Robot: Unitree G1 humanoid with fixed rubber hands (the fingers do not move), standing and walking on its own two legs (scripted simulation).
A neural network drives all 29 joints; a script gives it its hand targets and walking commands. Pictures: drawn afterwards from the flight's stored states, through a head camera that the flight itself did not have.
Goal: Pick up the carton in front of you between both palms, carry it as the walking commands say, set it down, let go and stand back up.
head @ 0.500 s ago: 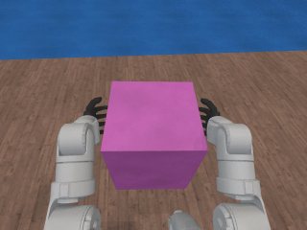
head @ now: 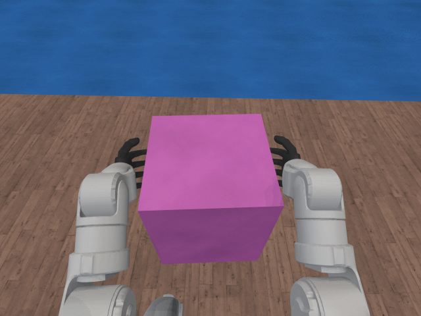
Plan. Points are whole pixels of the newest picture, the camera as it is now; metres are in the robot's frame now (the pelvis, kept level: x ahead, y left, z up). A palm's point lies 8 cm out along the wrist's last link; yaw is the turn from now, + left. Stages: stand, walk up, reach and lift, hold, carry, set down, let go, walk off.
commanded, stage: carry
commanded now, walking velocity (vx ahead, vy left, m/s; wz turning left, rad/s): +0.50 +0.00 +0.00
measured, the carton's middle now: (208, 193) +0.35 +0.02 +0.01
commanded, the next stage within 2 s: none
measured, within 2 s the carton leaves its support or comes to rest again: neither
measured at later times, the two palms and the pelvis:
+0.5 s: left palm (150, 80) +0.66 +0.18 +0.06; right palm (265, 88) +0.63 -0.12 +0.06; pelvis +0.29 +0.05 -0.03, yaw -2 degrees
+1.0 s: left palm (169, 40) +0.92 +0.17 +0.03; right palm (257, 39) +0.94 -0.13 +0.03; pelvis +0.59 +0.00 -0.05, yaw +0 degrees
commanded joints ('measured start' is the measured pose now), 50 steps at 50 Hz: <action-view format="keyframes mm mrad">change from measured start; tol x32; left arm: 1 -763 -1113 -703 -186 -492 -22 -272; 50 -779 -1138 -696 -172 -478 -30 -267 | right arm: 1 -661 1054 657 -146 372 -60 171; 50 -684 1095 646 -108 399 -62 187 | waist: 1 10 -93 -488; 12 -27 -102 -438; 15 -114 313 -627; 38 -67 112 -441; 41 4 -306 -628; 50 -15 -79 -490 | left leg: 1 -107 7 28 -94 97 -12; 10 74 -72 126 -585 434 32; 13 562 -22 104 -661 559 59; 15 1026 371 -504 -543 792 273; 18 820 266 -433 -629 421 232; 37 741 90 -21 -432 919 96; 41 -26 -134 16 309 -236 -19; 50 -70 12 4 15 14 -8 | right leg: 1 467 -282 308 -107 538 -107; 12 392 -158 79 196 690 25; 16 -390 1 137 872 -393 92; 34 -334 -19 -19 34 244 81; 40 528 -314 297 56 764 1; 43 602 -368 608 -102 166 -162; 50 398 -297 361 -137 344 -112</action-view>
